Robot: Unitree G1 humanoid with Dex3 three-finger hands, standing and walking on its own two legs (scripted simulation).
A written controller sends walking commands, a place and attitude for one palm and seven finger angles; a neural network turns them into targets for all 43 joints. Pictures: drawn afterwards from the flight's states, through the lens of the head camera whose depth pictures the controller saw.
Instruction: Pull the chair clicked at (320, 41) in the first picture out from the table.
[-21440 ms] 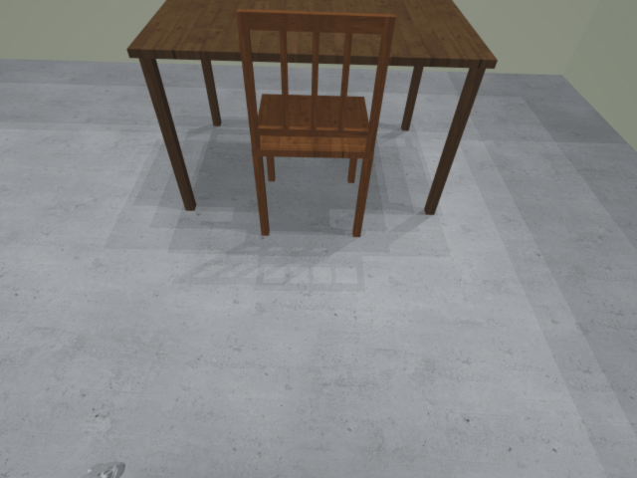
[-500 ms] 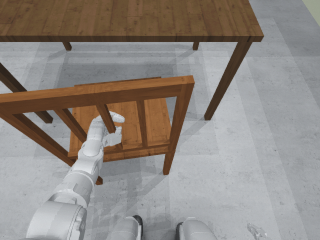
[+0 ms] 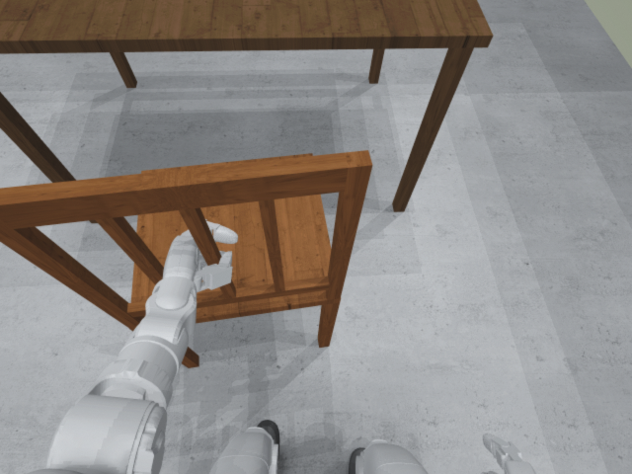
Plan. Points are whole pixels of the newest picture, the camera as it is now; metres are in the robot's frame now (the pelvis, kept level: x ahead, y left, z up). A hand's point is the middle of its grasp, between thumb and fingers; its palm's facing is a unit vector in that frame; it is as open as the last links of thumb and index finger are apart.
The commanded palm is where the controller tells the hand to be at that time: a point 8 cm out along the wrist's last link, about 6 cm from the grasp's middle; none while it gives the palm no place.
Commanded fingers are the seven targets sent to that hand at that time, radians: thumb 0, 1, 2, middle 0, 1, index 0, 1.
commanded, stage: step backward, pulling the chair out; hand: left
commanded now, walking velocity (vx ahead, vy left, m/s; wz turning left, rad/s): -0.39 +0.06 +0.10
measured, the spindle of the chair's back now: (213, 258) +0.40 +0.17 -0.08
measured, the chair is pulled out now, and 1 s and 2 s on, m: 0.36 0.68 0.69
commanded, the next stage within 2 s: stop walking, hand still on the chair in 0.44 s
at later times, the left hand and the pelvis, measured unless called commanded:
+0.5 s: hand (218, 382) +0.22 +0.13 -0.07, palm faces +0.05 -0.98 -0.21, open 5.3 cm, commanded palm +0.22 +0.19 -0.06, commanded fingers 0.00 0.90 0.90 -0.50 -1.45 -0.50 -1.45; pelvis -0.15 -0.03 -0.01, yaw +1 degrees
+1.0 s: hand out of the picture +0.07 +0.12 -0.06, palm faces +0.05 -0.98 -0.20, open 5.3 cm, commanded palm +0.04 +0.17 -0.05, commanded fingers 0.00 0.90 0.90 -0.50 -1.45 -0.50 -1.45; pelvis -0.19 -0.02 +0.00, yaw +1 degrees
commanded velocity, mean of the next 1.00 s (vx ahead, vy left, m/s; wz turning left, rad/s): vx -0.10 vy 0.00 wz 0.05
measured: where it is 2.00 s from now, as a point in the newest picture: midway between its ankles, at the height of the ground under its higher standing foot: outside the picture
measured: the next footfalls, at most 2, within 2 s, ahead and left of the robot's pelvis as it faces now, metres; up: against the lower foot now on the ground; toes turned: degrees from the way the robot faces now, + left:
right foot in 0.04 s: +0.03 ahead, -0.15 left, +0.00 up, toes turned -2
left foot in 0.22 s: +0.02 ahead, +0.12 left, +0.00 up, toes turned -1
